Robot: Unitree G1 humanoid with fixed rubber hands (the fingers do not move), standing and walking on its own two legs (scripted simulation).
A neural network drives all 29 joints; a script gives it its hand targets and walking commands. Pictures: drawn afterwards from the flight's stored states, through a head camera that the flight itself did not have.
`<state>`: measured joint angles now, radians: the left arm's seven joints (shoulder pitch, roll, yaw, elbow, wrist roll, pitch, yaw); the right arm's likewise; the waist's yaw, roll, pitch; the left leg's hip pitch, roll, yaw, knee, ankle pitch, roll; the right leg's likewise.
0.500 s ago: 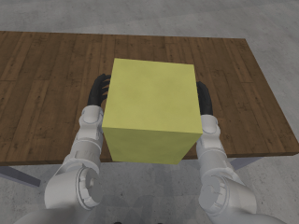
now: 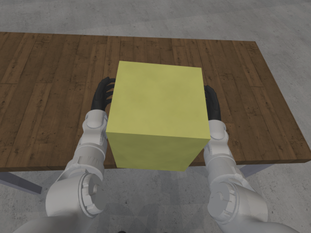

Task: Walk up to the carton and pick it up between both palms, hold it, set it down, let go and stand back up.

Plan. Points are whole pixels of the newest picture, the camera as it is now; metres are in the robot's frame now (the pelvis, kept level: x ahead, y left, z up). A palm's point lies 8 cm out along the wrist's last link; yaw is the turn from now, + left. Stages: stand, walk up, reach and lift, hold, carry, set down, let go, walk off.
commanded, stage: reach and lift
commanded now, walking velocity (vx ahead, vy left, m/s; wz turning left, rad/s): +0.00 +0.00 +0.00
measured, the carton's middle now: (155, 122) +0.39 +0.01 +0.00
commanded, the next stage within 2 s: none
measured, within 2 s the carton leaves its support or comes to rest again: leaves its support in 0.56 s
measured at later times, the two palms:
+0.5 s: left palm (94, 113) +0.38 +0.17 +0.04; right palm (209, 118) +0.39 -0.13 +0.04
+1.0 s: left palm (92, 108) +0.37 +0.16 +0.08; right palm (217, 116) +0.37 -0.14 +0.08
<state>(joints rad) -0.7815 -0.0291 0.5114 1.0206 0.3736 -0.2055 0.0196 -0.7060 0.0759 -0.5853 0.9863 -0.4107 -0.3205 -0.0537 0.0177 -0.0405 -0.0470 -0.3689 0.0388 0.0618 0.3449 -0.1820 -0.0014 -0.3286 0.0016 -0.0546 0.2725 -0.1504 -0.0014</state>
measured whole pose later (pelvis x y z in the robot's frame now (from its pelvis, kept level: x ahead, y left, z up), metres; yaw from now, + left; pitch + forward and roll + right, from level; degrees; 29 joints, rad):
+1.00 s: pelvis -0.02 +0.00 +0.00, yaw +1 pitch +6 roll -1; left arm -0.77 0.01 0.34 1.05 0.23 -0.13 0.09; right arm -0.71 0.00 -0.35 1.08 -0.19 -0.29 -0.14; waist 0.01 -0.03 -0.07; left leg -0.28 0.04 0.05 0.33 -0.15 -0.01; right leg -0.22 0.00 -0.08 0.24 -0.11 -0.01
